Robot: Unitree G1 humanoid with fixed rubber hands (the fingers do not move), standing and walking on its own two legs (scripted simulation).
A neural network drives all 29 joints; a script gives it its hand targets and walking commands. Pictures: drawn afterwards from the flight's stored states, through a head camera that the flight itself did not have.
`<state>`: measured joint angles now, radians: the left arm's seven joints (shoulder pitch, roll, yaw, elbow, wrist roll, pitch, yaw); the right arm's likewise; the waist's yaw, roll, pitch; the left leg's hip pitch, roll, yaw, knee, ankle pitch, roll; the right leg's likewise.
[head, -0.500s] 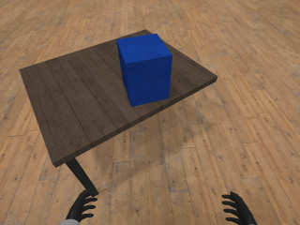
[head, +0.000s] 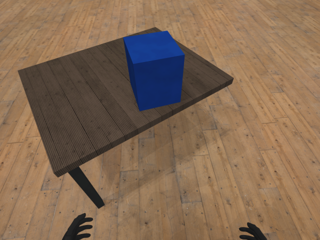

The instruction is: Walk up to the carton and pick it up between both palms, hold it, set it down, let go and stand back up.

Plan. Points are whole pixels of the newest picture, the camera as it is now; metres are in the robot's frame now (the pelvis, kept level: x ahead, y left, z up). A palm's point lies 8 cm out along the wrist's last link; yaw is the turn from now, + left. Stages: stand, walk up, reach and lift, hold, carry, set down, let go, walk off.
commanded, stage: stand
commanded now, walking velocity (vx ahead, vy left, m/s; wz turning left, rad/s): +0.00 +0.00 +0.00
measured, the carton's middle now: (153, 71) +0.79 +0.08 -0.05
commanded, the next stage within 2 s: none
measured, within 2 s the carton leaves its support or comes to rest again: neither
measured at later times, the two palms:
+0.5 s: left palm out of the picture +0.10 +0.26 -0.11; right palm out of the picture +0.11 -0.24 -0.12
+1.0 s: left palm out of the picture +0.06 +0.26 -0.12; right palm out of the picture +0.07 -0.24 -0.13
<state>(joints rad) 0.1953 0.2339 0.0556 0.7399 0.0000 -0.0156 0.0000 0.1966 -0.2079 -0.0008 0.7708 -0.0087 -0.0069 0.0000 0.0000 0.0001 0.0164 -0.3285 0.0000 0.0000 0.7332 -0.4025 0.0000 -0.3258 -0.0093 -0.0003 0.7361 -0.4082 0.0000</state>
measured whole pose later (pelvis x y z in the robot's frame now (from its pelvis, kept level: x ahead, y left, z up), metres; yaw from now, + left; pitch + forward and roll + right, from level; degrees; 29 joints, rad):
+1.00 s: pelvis -0.02 +0.00 +0.00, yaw +0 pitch -2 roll +0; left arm 0.20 0.23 0.06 0.94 0.00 -0.02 0.00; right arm 0.14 -0.21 0.00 1.01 -0.01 -0.01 0.00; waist 0.00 0.00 0.02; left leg -0.33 0.00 0.00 0.73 -0.37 0.00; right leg -0.33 -0.01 0.00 0.74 -0.38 0.00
